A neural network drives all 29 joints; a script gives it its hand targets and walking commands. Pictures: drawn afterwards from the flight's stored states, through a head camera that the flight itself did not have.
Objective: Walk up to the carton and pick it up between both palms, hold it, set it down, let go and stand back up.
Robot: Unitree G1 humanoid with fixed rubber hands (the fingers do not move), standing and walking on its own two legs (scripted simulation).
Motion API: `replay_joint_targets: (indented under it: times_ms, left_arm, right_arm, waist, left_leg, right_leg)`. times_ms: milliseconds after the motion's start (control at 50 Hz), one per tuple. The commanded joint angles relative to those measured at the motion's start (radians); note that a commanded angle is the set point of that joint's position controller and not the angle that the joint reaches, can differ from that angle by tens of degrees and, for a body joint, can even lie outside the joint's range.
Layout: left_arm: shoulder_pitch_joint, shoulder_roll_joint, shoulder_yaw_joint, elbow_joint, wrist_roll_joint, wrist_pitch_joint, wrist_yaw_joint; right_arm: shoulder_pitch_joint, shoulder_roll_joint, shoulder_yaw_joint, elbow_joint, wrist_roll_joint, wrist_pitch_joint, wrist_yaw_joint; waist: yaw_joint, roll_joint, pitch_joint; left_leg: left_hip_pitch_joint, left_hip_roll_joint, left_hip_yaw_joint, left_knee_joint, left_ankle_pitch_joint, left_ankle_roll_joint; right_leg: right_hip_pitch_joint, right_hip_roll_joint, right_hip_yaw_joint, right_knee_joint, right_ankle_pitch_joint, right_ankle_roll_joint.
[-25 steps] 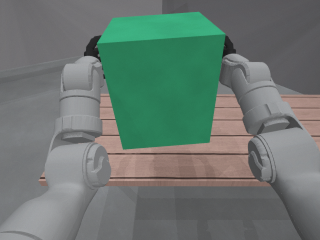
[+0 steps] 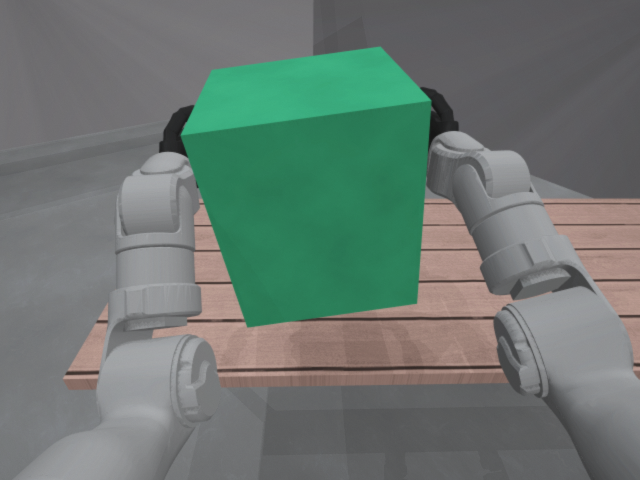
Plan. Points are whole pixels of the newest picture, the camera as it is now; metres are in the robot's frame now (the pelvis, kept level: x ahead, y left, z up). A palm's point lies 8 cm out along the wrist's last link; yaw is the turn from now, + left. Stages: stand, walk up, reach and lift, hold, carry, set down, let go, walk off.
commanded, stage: hold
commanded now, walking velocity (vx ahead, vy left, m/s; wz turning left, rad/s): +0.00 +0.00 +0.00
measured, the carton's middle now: (314, 186) +0.38 +0.00 +0.25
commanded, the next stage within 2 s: none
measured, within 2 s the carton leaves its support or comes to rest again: neither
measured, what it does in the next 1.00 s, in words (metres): stands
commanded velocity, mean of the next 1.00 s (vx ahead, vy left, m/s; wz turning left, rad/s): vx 0.00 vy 0.00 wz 0.00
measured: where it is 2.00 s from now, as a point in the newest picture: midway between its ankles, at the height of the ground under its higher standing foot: outside the picture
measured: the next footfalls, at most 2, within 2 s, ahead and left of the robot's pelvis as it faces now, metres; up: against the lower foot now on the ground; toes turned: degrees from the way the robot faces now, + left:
none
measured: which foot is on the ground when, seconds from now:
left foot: down 0.00-1.00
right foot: down 0.00-1.00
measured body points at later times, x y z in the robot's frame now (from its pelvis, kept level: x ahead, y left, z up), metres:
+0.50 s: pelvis -0.01 +0.00 +0.00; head -0.09 +0.02 +0.44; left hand +0.39 +0.16 +0.29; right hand +0.39 -0.15 +0.31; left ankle +0.01 +0.13 -0.75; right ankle +0.00 -0.12 -0.75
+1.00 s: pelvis +0.00 +0.00 +0.00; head -0.09 +0.02 +0.44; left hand +0.39 +0.16 +0.29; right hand +0.38 -0.15 +0.30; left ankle +0.01 +0.13 -0.75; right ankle +0.00 -0.12 -0.75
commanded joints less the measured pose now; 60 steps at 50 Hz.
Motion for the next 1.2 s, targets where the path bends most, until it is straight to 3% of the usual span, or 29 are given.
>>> replay_joint_targets:
  times_ms: [0, 120, 320, 500, 660, 1180]
  left_arm:
    - [-0.897, -0.626, -0.403, -0.094, -0.173, -0.104, -0.129]
    - [-0.942, -0.631, -0.37, -0.03, -0.186, -0.126, -0.114]
    - [-0.926, -0.612, -0.315, 0.074, -0.182, -0.129, -0.118]
    - [-0.915, -0.626, -0.351, 0.001, -0.191, -0.132, -0.119]
    - [-0.904, -0.627, -0.383, -0.072, -0.198, -0.13, -0.113]
    - [-0.919, -0.63, -0.372, -0.029, -0.193, -0.126, -0.107]
  right_arm:
    - [-0.891, 0.755, 0.178, -0.295, 0.142, -0.02, 0.142]
    - [-0.923, 0.759, 0.142, -0.243, 0.116, -0.035, 0.162]
    - [-0.942, 0.722, 0.108, -0.197, 0.107, -0.042, 0.151]
    - [-0.945, 0.738, 0.141, -0.263, 0.147, -0.043, 0.134]
    - [-0.9, 0.752, 0.164, -0.294, 0.156, -0.033, 0.13]
    - [-0.92, 0.745, 0.146, -0.271, 0.137, -0.035, 0.145]
  waist:
    - [0.011, 0.068, -0.278]
    - [0.029, 0.043, -0.312]
    - [0.025, 0.033, -0.296]
    - [0.016, 0.072, -0.35]
    - [0.004, 0.07, -0.351]
    - [0.018, 0.056, -0.324]
  left_leg:
    - [0.041, -0.097, -0.018, -0.07, 0.244, -0.028]
    - [0.026, -0.094, -0.013, -0.083, 0.177, -0.014]
    - [0.018, -0.097, -0.006, -0.086, 0.163, -0.009]
    - [0.06, -0.102, -0.01, -0.046, 0.276, -0.03]
    - [0.076, -0.104, -0.019, -0.035, 0.318, -0.037]
    - [0.057, -0.099, -0.012, -0.064, 0.225, -0.024]
  right_leg:
    - [0.085, 0.092, 0.074, -0.006, 0.157, 0.035]
    - [0.069, 0.091, 0.08, -0.014, 0.095, 0.03]
    - [0.072, 0.087, 0.087, -0.025, 0.108, 0.033]
    - [0.111, 0.092, 0.086, -0.012, 0.221, 0.038]
    - [0.112, 0.097, 0.078, -0.003, 0.262, 0.044]
    - [0.072, 0.095, 0.083, -0.021, 0.151, 0.036]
